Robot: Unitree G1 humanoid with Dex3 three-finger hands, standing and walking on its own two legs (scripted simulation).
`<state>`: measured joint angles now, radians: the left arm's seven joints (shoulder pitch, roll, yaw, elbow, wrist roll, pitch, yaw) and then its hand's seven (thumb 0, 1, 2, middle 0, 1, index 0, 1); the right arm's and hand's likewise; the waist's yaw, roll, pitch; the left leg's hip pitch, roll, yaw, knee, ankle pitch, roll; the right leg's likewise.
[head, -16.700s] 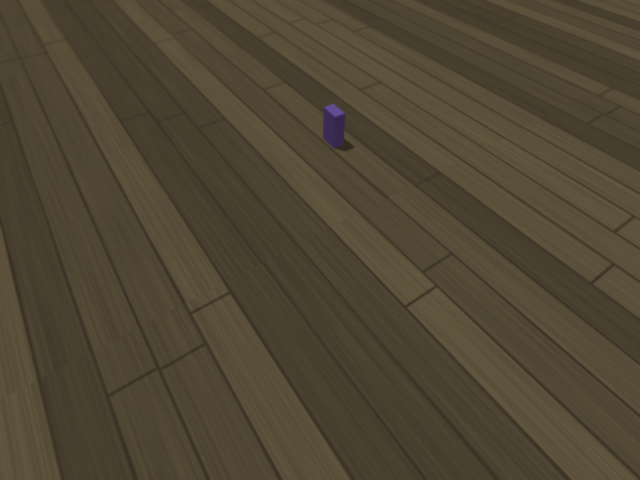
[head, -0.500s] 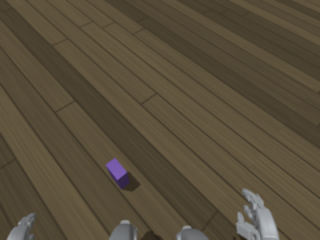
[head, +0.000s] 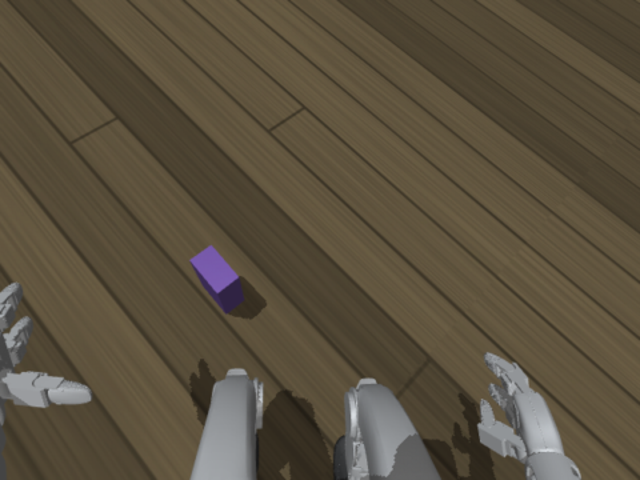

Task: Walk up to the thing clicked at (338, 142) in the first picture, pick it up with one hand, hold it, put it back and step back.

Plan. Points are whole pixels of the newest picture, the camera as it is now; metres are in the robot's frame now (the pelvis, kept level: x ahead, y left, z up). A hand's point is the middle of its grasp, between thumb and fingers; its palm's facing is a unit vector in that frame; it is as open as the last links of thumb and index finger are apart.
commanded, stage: go down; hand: left
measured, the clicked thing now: (219, 281) +0.51 +0.20 -0.51
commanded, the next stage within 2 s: approach in 1.40 s
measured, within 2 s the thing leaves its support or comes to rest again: neither
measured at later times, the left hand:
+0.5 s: hand (53, 294) +0.36 +0.37 -0.15, palm faces +0.25 -0.96 -0.09, open 17.2 cm
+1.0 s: hand (58, 269) +0.41 +0.39 -0.17, palm faces +0.26 -0.97 -0.05, open 17.3 cm
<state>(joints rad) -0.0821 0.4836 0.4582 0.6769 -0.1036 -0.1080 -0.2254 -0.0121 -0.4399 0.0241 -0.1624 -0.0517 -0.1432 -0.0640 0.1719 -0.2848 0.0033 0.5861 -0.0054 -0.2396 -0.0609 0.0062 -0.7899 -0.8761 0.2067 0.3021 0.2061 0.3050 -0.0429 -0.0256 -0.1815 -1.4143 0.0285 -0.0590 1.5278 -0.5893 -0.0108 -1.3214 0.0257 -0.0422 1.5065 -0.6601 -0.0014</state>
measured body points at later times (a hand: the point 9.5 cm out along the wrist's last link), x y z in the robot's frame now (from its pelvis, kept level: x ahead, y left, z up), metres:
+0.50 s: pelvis -0.04 +0.00 -0.13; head +0.17 +0.04 +0.27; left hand +0.35 +0.42 -0.14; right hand +0.10 -0.28 -0.24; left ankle +0.05 +0.12 -0.56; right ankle +0.02 -0.12 -0.56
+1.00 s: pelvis -0.05 +0.00 -0.20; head +0.17 +0.05 +0.18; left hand +0.39 +0.44 -0.17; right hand +0.05 -0.28 -0.31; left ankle +0.05 +0.12 -0.56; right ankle +0.02 -0.12 -0.56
